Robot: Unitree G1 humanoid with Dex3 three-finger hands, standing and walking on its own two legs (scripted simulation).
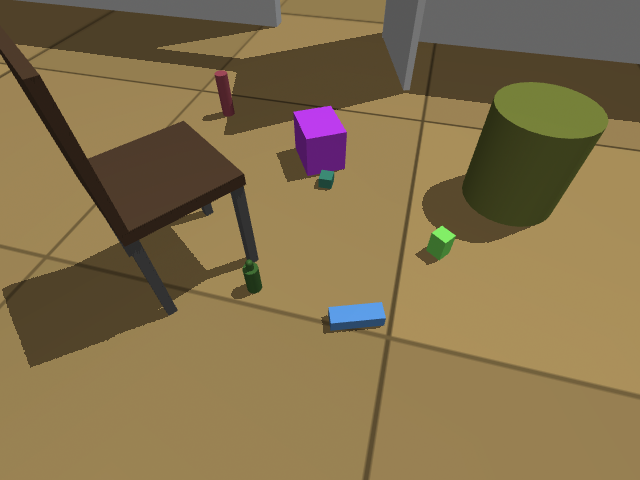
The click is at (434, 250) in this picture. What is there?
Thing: carton on end
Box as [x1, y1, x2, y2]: [426, 226, 455, 259]
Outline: 442,226 431,233 426,249 438,259 440,259 448,253 455,236
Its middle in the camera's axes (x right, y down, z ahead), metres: +0.49 +0.03 +1.57
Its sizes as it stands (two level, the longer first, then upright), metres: 0.071 0.064 0.111
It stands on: the floor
